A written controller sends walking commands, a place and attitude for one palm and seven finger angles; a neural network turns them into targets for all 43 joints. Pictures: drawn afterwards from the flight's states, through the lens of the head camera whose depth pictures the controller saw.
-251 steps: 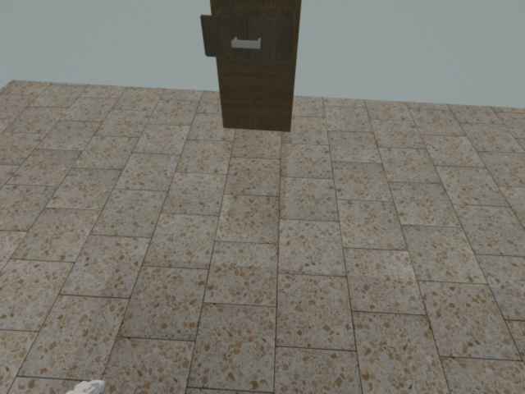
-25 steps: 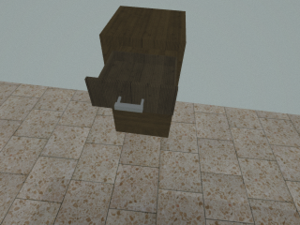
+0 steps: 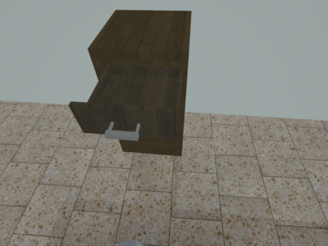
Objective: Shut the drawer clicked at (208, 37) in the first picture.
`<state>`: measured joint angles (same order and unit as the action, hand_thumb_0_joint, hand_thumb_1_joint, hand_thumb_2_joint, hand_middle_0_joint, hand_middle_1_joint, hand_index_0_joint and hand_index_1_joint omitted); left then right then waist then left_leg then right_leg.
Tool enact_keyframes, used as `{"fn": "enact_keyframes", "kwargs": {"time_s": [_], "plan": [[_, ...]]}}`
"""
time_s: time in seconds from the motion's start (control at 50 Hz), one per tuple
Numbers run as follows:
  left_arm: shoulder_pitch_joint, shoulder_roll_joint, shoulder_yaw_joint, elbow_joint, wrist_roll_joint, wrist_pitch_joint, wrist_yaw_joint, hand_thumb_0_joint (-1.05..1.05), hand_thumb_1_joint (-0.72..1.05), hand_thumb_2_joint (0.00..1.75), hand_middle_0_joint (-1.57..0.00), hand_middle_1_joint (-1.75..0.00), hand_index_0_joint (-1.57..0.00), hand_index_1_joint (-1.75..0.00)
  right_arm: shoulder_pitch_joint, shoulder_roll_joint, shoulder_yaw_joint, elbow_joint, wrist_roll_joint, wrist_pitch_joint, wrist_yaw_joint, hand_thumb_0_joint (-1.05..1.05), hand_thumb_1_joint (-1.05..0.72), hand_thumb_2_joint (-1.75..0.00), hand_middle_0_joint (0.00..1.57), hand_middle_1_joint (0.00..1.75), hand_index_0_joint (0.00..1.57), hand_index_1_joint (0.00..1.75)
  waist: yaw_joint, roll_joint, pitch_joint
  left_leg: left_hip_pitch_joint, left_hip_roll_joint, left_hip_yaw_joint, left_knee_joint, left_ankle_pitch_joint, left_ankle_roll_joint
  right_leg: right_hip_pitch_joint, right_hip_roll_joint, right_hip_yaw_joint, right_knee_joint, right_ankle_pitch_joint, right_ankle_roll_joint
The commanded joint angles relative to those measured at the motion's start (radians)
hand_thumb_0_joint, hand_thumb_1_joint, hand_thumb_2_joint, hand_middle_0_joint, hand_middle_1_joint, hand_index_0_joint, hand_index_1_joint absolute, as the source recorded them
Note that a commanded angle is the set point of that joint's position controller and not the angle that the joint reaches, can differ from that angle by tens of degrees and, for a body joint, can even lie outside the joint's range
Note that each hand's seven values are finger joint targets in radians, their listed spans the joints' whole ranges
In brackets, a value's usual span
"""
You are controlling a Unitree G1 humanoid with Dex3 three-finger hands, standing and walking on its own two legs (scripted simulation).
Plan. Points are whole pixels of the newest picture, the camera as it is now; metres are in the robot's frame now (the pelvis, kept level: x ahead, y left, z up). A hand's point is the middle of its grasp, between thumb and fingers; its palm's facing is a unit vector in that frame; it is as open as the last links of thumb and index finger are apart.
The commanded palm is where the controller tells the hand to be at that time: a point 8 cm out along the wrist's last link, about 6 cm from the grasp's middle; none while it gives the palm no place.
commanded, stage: take the last steps up to it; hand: left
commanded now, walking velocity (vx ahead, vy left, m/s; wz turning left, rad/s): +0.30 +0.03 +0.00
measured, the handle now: (123, 130) +0.51 +0.18 -0.09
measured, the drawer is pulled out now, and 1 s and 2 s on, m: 0.30 0.30 0.30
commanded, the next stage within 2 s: come to a stop and stand still in 0.54 s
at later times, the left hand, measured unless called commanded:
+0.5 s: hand out of the picture +0.15 +0.22 -0.18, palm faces +0.04 -0.98 -0.18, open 7.4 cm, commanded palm none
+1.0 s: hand (116, 204) +0.27 +0.17 -0.15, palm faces +0.02 -0.96 -0.28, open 7.3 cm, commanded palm none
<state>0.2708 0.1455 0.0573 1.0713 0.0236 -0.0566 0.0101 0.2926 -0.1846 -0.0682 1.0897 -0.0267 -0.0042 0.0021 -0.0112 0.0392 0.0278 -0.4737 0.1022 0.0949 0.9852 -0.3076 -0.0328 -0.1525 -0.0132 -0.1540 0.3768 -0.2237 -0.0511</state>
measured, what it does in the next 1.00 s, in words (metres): walks ahead: left foot, then right foot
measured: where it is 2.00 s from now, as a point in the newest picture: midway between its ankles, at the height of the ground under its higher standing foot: outside the picture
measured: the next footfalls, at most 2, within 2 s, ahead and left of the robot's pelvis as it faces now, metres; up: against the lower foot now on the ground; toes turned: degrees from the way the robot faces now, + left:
left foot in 0.26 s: +0.19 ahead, +0.14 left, +0.00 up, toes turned +7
right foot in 0.70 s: +0.26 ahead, -0.09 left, +0.00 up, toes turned -6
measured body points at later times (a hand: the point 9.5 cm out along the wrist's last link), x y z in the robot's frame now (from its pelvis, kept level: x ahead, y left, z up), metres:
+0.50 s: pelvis +0.14 +0.04 +0.00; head +0.16 +0.05 +0.44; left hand +0.15 +0.27 -0.17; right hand +0.19 -0.19 -0.15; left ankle +0.15 +0.14 -0.75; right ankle +0.14 -0.08 -0.68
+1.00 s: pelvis +0.18 -0.01 +0.00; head +0.20 -0.05 +0.45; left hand +0.27 +0.22 -0.13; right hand +0.19 -0.24 -0.18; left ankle +0.16 +0.15 -0.68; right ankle +0.22 -0.09 -0.75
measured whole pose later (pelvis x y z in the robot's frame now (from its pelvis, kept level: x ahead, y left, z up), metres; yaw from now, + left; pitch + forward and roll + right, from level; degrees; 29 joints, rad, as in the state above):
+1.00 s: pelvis +0.18 -0.01 +0.00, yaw -1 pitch -1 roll +3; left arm 0.15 0.14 0.04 1.02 0.03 0.00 0.03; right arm 0.24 -0.19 -0.06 1.07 -0.01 0.06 -0.02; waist 0.00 0.04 0.06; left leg -0.39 0.02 0.02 0.95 -0.41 -0.07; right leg -0.26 -0.06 -0.12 0.44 -0.18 -0.07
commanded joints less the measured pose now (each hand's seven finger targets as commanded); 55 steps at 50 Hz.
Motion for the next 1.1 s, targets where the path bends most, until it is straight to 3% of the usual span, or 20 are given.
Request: {"fn": "enact_keyframes", "kwargs": {"time_s": [0.0, 0.14, 0.2, 0.22, 0.24, 0.26, 0.32, 0.38, 0.56, 0.6, 0.64, 0.66, 0.68, 0.7, 0.76, 0.82, 0.92, 1.04, 1.06, 1.08], "plan": [[0.109, 0.123, 0.007, 0.004, -0.002, -0.024, 0.006, 0.00, 0.90, 0.90, -0.20, -0.30, -0.20, -0.30, -0.044, -0.012, 0.004, -0.070, 0.001, -0.019, 0.019, 0.00, -0.90, -0.90, 0.20, 0.30, 0.20, 0.30, 0.023, -0.156, 0.063, -0.085, 0.027, -0.020, -0.114, 0.063, -0.005, 0.035, -0.268, 0.213, -0.221, 0.142, -0.117], [0.157, 0.158, 0.013, 0.041, 0.002, -0.016, 0.007, 0.00, 0.90, 0.90, -0.20, -0.30, -0.20, -0.30, -0.196, -0.024, 0.013, -0.129, 0.008, -0.034, 0.027, 0.00, -0.90, -0.90, 0.20, 0.30, 0.20, 0.30, 0.049, -0.157, 0.084, 0.030, -0.011, 0.001, -0.333, 0.049, 0.022, 0.062, -0.279, 0.206, -0.162, 0.186, -0.103], [0.142, 0.146, 0.013, 0.047, -0.003, -0.006, 0.007, 0.00, 0.90, 0.90, -0.20, -0.30, -0.20, -0.30, -0.095, -0.042, 0.013, -0.092, 0.003, -0.047, 0.012, 0.00, -0.90, -0.90, 0.20, 0.30, 0.20, 0.30, -0.006, -0.122, 0.061, 0.275, -0.058, 0.048, -0.505, 0.119, 0.039, -0.005, -0.214, 0.138, 0.006, 0.273, -0.053], [0.148, 0.121, 0.007, 0.043, -0.005, -0.003, 0.004, 0.00, 0.90, 0.90, -0.20, -0.30, -0.20, -0.30, 0.016, -0.089, 0.004, -0.060, -0.001, -0.055, 0.000, 0.00, -0.90, -0.90, 0.20, 0.30, 0.20, 0.30, -0.048, -0.031, -0.008, 0.460, -0.013, -0.008, -0.556, 0.162, 0.060, -0.081, -0.168, 0.103, 0.191, 0.260, -0.024], [0.171, 0.070, 0.000, 0.023, -0.013, -0.001, -0.002, 0.00, 0.90, 0.90, -0.20, -0.30, -0.20, -0.30, 0.127, -0.197, -0.021, -0.041, -0.013, -0.061, -0.013, 0.00, -0.90, -0.90, 0.20, 0.30, 0.20, 0.30, -0.079, 0.193, -0.096, 0.637, 0.221, -0.285, -0.593, 0.269, 0.150, -0.278, -0.054, 0.013, 0.453, -0.057, 0.026], [0.136, 0.063, -0.008, -0.015, -0.008, -0.006, -0.001, 0.00, 0.90, 0.90, -0.20, -0.30, -0.20, -0.30, 0.200, -0.251, -0.025, -0.036, 0.001, -0.047, -0.017, 0.00, -0.90, -0.90, 0.20, 0.30, 0.20, 0.30, -0.091, 0.222, -0.120, 0.653, 0.369, -0.455, -0.657, 0.404, 0.239, -0.385, -0.013, 0.046, 0.689, -0.379, 0.035], [0.060, 0.071, 0.007, -0.002, -0.004, 0.008, -0.004, 0.00, 0.90, 0.90, -0.20, -0.30, -0.20, -0.30, 0.025, -0.115, 0.009, -0.070, 0.005, -0.055, -0.027, 0.00, -0.90, -0.90, 0.20, 0.30, 0.20, 0.30, -0.028, 0.081, 0.015, 0.394, 0.276, -0.283, -0.738, 0.305, 0.214, -0.412, -0.105, 0.149, 0.832, -0.209, 0.037], [0.124, 0.037, 0.003, 0.019, -0.001, 0.031, -0.007, 0.00, 0.90, 0.90, -0.20, -0.30, -0.20, -0.30, -0.015, -0.074, 0.025, -0.075, 0.010, -0.070, -0.030, 0.00, -0.90, -0.90, 0.20, 0.30, 0.20, 0.30, 0.034, 0.061, -0.005, 0.312, 0.198, -0.121, -0.758, 0.456, 0.182, -0.328, -0.109, 0.132, 0.763, -0.110, 0.058], [-0.044, 0.045, -0.003, -0.066, 0.002, 0.047, -0.009, 0.00, 0.90, 0.90, -0.20, -0.30, -0.20, -0.30, 0.038, -0.103, 0.004, -0.045, -0.002, -0.050, -0.025, 0.00, -0.90, -0.90, 0.20, 0.30, 0.20, 0.30, 0.010, 0.083, 0.045, 0.288, 0.189, -0.122, -0.764, 0.270, 0.217, -0.251, -0.082, 0.075, 0.367, -0.104, 0.058], [-0.029, 0.048, -0.002, -0.065, 0.004, 0.042, -0.010, 0.00, 0.90, 0.90, -0.20, -0.30, -0.20, -0.30, 0.034, -0.114, 0.000, -0.037, -0.003, -0.041, -0.024, 0.00, -0.90, -0.90, 0.20, 0.30, 0.20, 0.30, 0.022, 0.077, 0.026, 0.274, 0.174, -0.119, -0.715, 0.195, 0.199, -0.158, -0.052, 0.051, 0.268, -0.075, 0.053], [0.034, 0.071, -0.001, -0.038, 0.005, 0.028, -0.004, 0.00, 0.90, 0.90, -0.20, -0.30, -0.20, -0.30, 0.041, -0.085, 0.011, -0.022, 0.005, -0.034, -0.025, 0.00, -0.90, -0.90, 0.20, 0.30, 0.20, 0.30, 0.055, 0.001, 0.004, 0.223, 0.093, -0.063, -0.581, 0.139, 0.126, 0.013, -0.041, 0.054, 0.066, 0.046, 0.055], [0.075, 0.129, 0.005, -0.021, 0.007, 0.014, 0.008, 0.00, 0.90, 0.90, -0.20, -0.30, -0.20, -0.30, 0.057, -0.031, 0.024, -0.018, 0.013, -0.038, -0.022, 0.00, -0.90, -0.90, 0.20, 0.30, 0.20, 0.30, 0.066, -0.140, -0.019, 0.117, 0.022, -0.011, -0.464, 0.053, 0.067, 0.143, -0.160, 0.205, 0.004, 0.221, 0.030], [0.094, 0.199, 0.009, -0.008, -0.001, 0.008, 0.015, 0.00, 0.90, 0.90, -0.20, -0.30, -0.20, -0.30, 0.081, 0.002, 0.036, -0.027, 0.019, -0.035, -0.021, 0.00, -0.90, -0.90, 0.20, 0.30, 0.20, 0.30, 0.047, -0.265, -0.043, 0.055, -0.047, 0.038, -0.389, -0.159, 0.014, 0.177, -0.355, 0.372, -0.037, 0.468, -0.047], [0.093, 0.220, 0.011, -0.013, -0.013, 0.003, 0.017, 0.00, 0.90, 0.90, -0.20, -0.30, -0.20, -0.30, 0.069, -0.026, 0.035, -0.025, 0.018, -0.014, -0.027, 0.00, -0.90, -0.90, 0.20, 0.30, 0.20, 0.30, 0.059, -0.309, -0.082, 0.135, -0.039, -0.018, -0.298, -0.284, 0.002, 0.097, -0.396, 0.412, -0.072, 0.659, -0.098], [-0.023, 0.180, 0.003, -0.033, -0.009, 0.020, 0.038, 0.00, 0.90, 0.90, -0.20, -0.30, -0.20, -0.30, 0.090, -0.015, 0.027, 0.012, 0.027, 0.015, -0.039, 0.00, -0.90, -0.90, 0.20, 0.30, 0.20, 0.30, 0.018, -0.153, -0.065, 0.125, -0.033, -0.076, -0.159, -0.224, -0.008, 0.070, -0.366, 0.305, -0.004, 0.878, -0.150], [-0.041, 0.178, 0.012, -0.046, -0.008, 0.034, 0.040, 0.00, 0.90, 0.90, -0.20, -0.30, -0.20, -0.30, 0.078, -0.015, 0.019, 0.009, 0.022, 0.044, -0.033, 0.00, -0.90, -0.90, 0.20, 0.30, 0.20, 0.30, 0.018, -0.139, -0.052, 0.109, -0.049, -0.082, -0.063, -0.146, -0.024, 0.023, -0.326, 0.228, -0.025, 0.745, -0.129], [-0.043, 0.199, 0.030, -0.076, -0.003, 0.046, 0.043, 0.00, 0.90, 0.90, -0.20, -0.30, -0.20, -0.30, 0.040, -0.053, 0.000, -0.037, 0.012, 0.062, -0.019, 0.00, -0.90, -0.90, 0.20, 0.30, 0.20, 0.30, 0.031, -0.175, -0.042, 0.045, -0.057, -0.102, 0.016, -0.096, -0.038, 0.009, -0.325, 0.251, -0.071, 0.484, -0.134], [-0.034, 0.214, 0.039, -0.087, 0.010, 0.058, 0.037, 0.00, 0.90, 0.90, -0.20, -0.30, -0.20, -0.30, -0.019, -0.041, 0.010, -0.078, 0.016, 0.042, -0.010, 0.00, -0.90, -0.90, 0.20, 0.30, 0.20, 0.30, 0.054, -0.224, -0.044, 0.134, -0.066, -0.067, -0.223, -0.109, -0.020, -0.034, -0.293, 0.288, -0.120, 0.132, -0.129], [-0.050, 0.287, -0.033, -0.123, 0.008, 0.030, 0.045, 0.00, 0.90, 0.90, -0.20, -0.30, -0.20, -0.30, -0.033, -0.133, 0.013, -0.167, -0.010, 0.039, 0.001, 0.00, -0.90, -0.90, 0.20, 0.30, 0.20, 0.30, -0.022, -0.050, 0.044, 0.171, -0.096, -0.138, -0.306, -0.163, 0.022, -0.081, -0.283, 0.411, -0.028, 0.049, -0.110], [-0.085, 0.272, -0.003, -0.144, 0.008, 0.055, 0.054, 0.00, 0.90, 0.90, -0.20, -0.30, -0.20, -0.30, 0.009, -0.042, -0.011, -0.162, -0.004, 0.039, 0.010, 0.00, -0.90, -0.90, 0.20, 0.30, 0.20, 0.30, -0.019, -0.162, -0.079, 0.242, -0.088, -0.021, -0.287, -0.109, 0.009, -0.197, -0.292, 0.332, -0.062, -0.345, -0.078]]}}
